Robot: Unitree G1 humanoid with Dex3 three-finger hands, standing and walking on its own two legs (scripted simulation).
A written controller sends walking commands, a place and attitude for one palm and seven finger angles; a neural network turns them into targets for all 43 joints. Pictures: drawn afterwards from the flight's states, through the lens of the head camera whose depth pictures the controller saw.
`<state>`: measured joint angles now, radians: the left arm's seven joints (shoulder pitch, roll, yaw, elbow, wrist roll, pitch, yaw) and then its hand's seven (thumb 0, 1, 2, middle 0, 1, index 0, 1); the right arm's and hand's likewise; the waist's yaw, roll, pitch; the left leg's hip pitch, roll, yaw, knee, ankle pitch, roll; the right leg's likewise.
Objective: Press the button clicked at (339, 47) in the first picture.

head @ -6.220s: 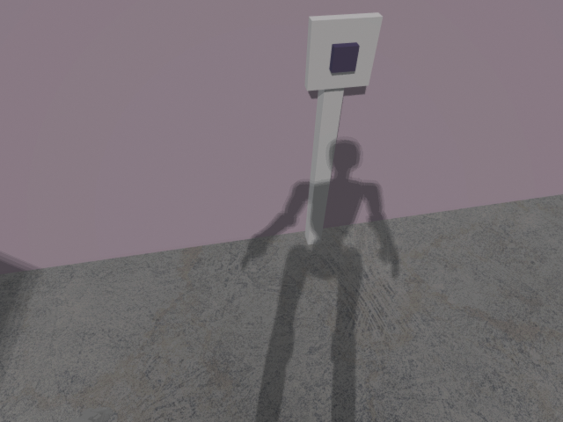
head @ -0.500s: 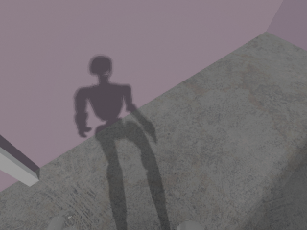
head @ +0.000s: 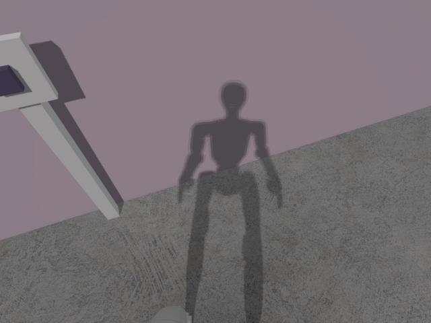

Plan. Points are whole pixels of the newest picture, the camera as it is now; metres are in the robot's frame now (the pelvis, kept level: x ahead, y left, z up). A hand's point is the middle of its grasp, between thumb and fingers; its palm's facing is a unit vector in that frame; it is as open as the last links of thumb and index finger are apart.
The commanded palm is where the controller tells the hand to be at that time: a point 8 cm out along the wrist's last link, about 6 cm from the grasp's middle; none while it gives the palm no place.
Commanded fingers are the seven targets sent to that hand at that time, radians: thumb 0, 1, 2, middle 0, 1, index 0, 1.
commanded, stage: turn to face it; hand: left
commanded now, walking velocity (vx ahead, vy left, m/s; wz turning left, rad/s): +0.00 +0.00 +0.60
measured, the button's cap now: (2, 80) +0.62 +0.58 +0.09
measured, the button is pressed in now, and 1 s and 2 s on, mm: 0 0 0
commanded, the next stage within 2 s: take the last steps up to it in 0.64 s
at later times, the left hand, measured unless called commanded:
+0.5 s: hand out of the picture +0.01 +0.29 -0.17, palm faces +0.28 -0.93 -0.22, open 7.4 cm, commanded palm none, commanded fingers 0.00 0.90 0.90 -0.20 -0.30 -0.20 -0.30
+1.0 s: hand out of the picture -0.04 +0.20 -0.15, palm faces +0.40 -0.88 -0.25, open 7.3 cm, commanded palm none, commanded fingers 0.00 0.90 0.90 -0.20 -0.30 -0.20 -0.30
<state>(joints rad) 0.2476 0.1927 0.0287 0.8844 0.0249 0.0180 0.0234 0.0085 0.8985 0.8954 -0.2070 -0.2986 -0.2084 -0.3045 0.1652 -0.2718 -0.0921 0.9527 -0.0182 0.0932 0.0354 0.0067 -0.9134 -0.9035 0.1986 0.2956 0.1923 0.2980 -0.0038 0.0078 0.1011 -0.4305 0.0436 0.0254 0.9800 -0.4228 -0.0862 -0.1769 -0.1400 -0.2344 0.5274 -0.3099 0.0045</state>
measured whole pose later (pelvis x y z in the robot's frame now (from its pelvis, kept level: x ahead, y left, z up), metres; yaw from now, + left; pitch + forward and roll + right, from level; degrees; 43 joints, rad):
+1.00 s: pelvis +0.00 +0.02 +0.01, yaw +21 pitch -1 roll +2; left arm 0.34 0.14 0.03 1.01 0.01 -0.03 0.03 0.01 0.91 0.90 -0.21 -0.30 -0.21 -0.30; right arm 0.33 -0.23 -0.09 1.04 -0.03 0.04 0.02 0.01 -0.91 -0.90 0.20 0.30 0.19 0.30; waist -0.02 0.04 -0.01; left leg -0.51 0.00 -0.02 1.04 -0.25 -0.03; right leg -0.06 -0.03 -0.06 0.34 -0.26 -0.01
